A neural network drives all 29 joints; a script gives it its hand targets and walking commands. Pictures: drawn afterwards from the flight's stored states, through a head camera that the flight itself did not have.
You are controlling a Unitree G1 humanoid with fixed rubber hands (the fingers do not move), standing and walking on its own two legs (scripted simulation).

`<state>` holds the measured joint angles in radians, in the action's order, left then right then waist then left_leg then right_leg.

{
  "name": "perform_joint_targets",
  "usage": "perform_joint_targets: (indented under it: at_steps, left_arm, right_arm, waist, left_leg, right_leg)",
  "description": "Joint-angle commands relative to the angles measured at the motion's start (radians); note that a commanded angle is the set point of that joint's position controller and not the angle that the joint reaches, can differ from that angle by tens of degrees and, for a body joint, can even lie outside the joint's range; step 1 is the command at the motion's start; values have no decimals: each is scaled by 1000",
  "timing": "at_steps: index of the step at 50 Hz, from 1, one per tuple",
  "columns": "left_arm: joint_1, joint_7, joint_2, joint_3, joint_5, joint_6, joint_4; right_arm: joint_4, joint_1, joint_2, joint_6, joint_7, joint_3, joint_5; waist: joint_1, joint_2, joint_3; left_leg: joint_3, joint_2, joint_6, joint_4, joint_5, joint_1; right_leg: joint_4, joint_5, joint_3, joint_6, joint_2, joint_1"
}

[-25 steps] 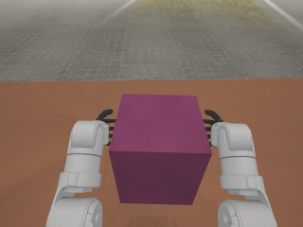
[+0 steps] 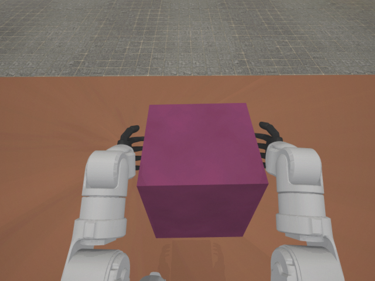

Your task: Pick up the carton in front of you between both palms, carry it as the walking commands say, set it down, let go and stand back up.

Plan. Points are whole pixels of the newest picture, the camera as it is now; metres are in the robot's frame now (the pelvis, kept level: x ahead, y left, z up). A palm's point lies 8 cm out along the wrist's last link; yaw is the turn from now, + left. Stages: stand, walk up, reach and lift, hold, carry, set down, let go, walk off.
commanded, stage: carry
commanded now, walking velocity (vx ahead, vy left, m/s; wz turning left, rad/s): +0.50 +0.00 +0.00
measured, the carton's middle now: (198, 174) +0.36 +0.01 +0.03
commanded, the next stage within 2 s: none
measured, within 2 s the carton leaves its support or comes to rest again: neither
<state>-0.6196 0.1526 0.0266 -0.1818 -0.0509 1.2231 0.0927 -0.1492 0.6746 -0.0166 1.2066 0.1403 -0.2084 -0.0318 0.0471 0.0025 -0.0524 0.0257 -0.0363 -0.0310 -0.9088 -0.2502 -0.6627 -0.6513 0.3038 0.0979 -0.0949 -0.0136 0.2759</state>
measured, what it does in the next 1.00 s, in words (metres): goes down: left foot 0.06 m lower, then right foot 0.05 m lower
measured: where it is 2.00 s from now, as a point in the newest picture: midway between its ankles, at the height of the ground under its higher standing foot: (188, 155)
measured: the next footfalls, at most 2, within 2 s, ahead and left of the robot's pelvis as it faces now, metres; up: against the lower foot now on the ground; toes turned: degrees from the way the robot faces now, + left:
left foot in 0.16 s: +0.26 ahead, +0.09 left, -0.06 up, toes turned +3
right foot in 0.68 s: +0.57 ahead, -0.04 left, -0.11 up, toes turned -2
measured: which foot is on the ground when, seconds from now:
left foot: up 0.00-0.14, down 0.16-0.66, up 0.68-1.00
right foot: down 0.00-0.16, up 0.18-0.66, down 0.68-1.00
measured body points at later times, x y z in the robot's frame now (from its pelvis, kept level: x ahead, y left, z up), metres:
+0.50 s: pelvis +0.28 +0.04 -0.05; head +0.33 +0.05 +0.39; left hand +0.65 +0.17 +0.01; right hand +0.63 -0.13 +0.02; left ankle +0.22 +0.09 -0.77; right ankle +0.38 -0.11 -0.72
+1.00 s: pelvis +0.57 +0.00 -0.10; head +0.61 -0.01 +0.35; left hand +0.92 +0.17 -0.01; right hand +0.95 -0.13 -0.01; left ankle +0.65 +0.17 -0.77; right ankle +0.53 -0.04 -0.83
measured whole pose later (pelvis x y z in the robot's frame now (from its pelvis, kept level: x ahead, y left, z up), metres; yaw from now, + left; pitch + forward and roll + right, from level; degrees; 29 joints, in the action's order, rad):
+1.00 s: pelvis +0.57 +0.00 -0.10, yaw +1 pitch +5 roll +1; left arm -0.60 0.13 0.02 -0.20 -0.03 1.19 0.05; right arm -0.08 0.63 0.01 1.18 0.14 -0.21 -0.05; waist 0.06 0.00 -0.01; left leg -0.01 -0.06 -0.02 -1.00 -0.21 -0.73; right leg -0.60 0.20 0.10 -0.15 -0.06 0.33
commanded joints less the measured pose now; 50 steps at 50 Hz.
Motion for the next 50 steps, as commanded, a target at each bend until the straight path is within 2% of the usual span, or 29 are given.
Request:
perform_joint_targets:
  at_steps: [1,3,5,7,8,9,10,11,12,13,15,18,21,23,26,30,32,33,34,35,36,37,38,39,40,42,44,47,50]
  left_arm:
    - [-816,-255,1088,645,479,-44,-189]
    - [-788,-265,1086,654,482,-45,-159]
    - [-760,-276,1087,657,481,-49,-111]
    - [-738,-288,1094,653,483,-54,-54]
    - [-723,-292,1088,647,479,-59,-27]
    - [-709,-295,1090,637,468,-63,6]
    - [-730,-294,1119,618,468,-54,49]
    - [-740,-293,1123,609,465,-58,53]
    - [-780,-292,1141,622,469,-67,8]
    - [-838,-288,1163,630,473,-76,-32]
    - [-834,-270,1187,629,467,-91,-85]
    - [-733,-238,1175,638,430,-108,-114]
    - [-634,-219,1140,642,380,-126,-119]
    - [-610,-215,1114,650,357,-136,-131]
    - [-612,-213,1072,667,339,-141,-160]
    - [-598,-212,982,660,329,-117,-178]
    - [-555,-215,928,628,313,-97,-140]
    - [-544,-218,902,604,303,-87,-119]
    - [-540,-223,872,578,297,-75,-96]
    - [-548,-228,849,558,295,-63,-64]
    - [-579,-225,818,535,290,-57,-49]
    - [-580,-231,862,544,311,-54,-43]
    - [-653,-241,919,569,350,-54,-79]
    - [-731,-249,974,595,391,-51,-114]
    - [-780,-256,1024,617,428,-51,-136]
    - [-820,-261,1075,649,462,-55,-173]
    - [-816,-266,1096,658,481,-61,-190]
    - [-791,-272,1096,667,491,-67,-207]
    - [-779,-274,1074,677,492,-66,-230]
  right_arm:
    - [113,638,1118,-21,-207,604,369]
    - [104,607,1091,-18,-209,596,340]
    - [70,572,1066,-17,-215,581,312]
    - [22,524,1044,-22,-224,556,286]
    - [4,510,1025,-24,-230,535,277]
    - [-33,479,1028,-25,-236,510,272]
    - [-61,495,980,-31,-238,495,247]
    - [-62,508,999,-40,-243,500,261]
    - [-13,553,1058,-55,-253,535,296]
    - [55,647,1111,-65,-260,572,340]
    - [169,762,1181,-74,-267,636,421]
    - [204,724,1206,-85,-271,681,462]
    - [184,633,1199,-97,-282,701,465]
    - [181,607,1192,-108,-289,718,466]
    - [199,601,1169,-119,-292,746,474]
    - [209,585,1107,-107,-279,754,480]
    - [162,570,1078,-90,-275,741,472]
    - [132,570,1065,-82,-275,732,470]
    - [106,572,1047,-75,-275,718,463]
    - [77,595,1051,-62,-277,702,454]
    - [61,611,1048,-45,-271,675,453]
    - [76,645,1048,-39,-266,669,456]
    - [91,691,1074,-38,-261,664,455]
    - [97,707,1102,-38,-255,653,449]
    - [98,695,1121,-39,-247,640,436]
    - [113,672,1138,-41,-232,628,410]
    - [126,648,1147,-46,-218,630,392]
    - [152,622,1135,-54,-202,640,367]
    - [191,618,1103,-54,-193,658,353]
  waist:
    - [46,109,-352]
    - [59,109,-348]
    - [43,115,-347]
    - [-36,64,-400]
    - [-71,4,-435]
    - [-71,-137,-475]
    - [-82,-327,-570]
    - [-113,-292,-603]
    - [-121,-209,-537]
    - [-103,-88,-464]
    - [-74,-32,-410]
    - [-76,-95,-426]
    - [-102,-104,-452]
    - [-118,-103,-448]
    - [-142,-96,-416]
    - [-160,-90,-372]
    - [-112,-79,-366]
    - [-62,-54,-394]
    - [-23,7,-442]
    - [-39,161,-511]
    - [-6,317,-589]
    - [15,255,-566]
    - [18,147,-489]
    - [1,60,-428]
    - [-17,27,-405]
    - [-30,42,-397]
    - [-23,86,-410]
    - [4,98,-441]
    - [27,99,-436]
  left_leg:
    - [46,39,-4,211,220,-41]
    - [85,70,-22,361,360,66]
    - [94,78,-52,452,446,206]
    - [121,68,-67,553,553,481]
    - [33,-27,-60,472,642,678]
    - [-174,-215,-40,271,1009,875]
    - [-454,-363,-188,268,948,1082]
    - [-603,-401,-295,361,518,1077]
    - [-617,-346,-294,445,142,936]
    - [-558,-293,-251,472,48,801]
    - [-426,-247,-201,483,122,625]
    - [-325,-208,-195,464,339,619]
    - [-258,-187,-188,394,662,740]
    - [-218,-161,-172,372,758,780]
    - [-162,-107,-155,344,770,797]
    - [-115,-80,-140,243,616,750]
    - [-71,-73,-102,111,624,662]
    - [-21,-49,-75,-22,589,578]
    - [1,-22,-51,-192,315,400]
    - [19,50,-20,-328,-330,161]
    - [-23,126,6,-541,-413,-46]
    - [-59,87,-11,-553,-375,-144]
    - [-50,59,-18,-526,-335,-167]
    - [-49,33,-15,-466,-282,-144]
    - [-57,10,-11,-409,-241,-107]
    - [-53,-11,8,-307,-170,-38]
    - [-37,-15,16,-236,-106,-57]
    - [-18,-11,13,-149,17,-141]
    - [0,6,1,-22,148,-159]
  right_leg:
    - [119,-691,-211,-97,185,-355]
    - [76,-647,-161,-72,149,-330]
    - [-11,-620,-137,-46,145,-288]
    - [-258,-599,-53,5,107,-201]
    - [-442,-324,-39,29,72,-26]
    - [-593,295,-39,50,27,207]
    - [-775,360,-104,58,-55,407]
    - [-878,327,-122,54,-37,531]
    - [-853,283,-136,51,5,587]
    - [-790,229,-139,55,38,568]
    - [-653,130,-144,58,71,469]
    - [-542,58,-114,73,76,456]
    - [-428,-49,-90,74,69,542]
    - [-321,-143,-72,65,57,555]
    - [-106,-299,-28,51,16,507]
    - [147,-490,0,19,-25,324]
    - [246,-531,16,-2,-33,119]
    - [285,-593,27,-5,-17,-59]
    - [188,-756,-85,-12,109,-272]
    - [13,-1137,-367,-55,344,-506]
    - [59,-819,-633,-235,428,-653]
    - [156,-342,-714,-258,402,-599]
    - [198,-182,-663,-217,341,-483]
    - [216,-183,-604,-173,306,-372]
    - [223,-201,-552,-151,291,-290]
    - [245,-267,-470,-111,262,-208]
    - [217,-469,-396,-108,238,-244]
    - [159,-743,-324,-105,219,-361]
    - [132,-821,-271,-94,183,-418]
